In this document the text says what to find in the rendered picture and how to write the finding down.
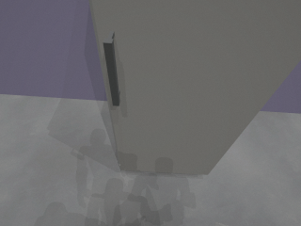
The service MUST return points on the handle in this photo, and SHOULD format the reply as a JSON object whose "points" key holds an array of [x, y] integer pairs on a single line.
{"points": [[110, 59]]}

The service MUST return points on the fridge door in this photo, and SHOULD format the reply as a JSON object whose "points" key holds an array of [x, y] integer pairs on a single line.
{"points": [[193, 74]]}

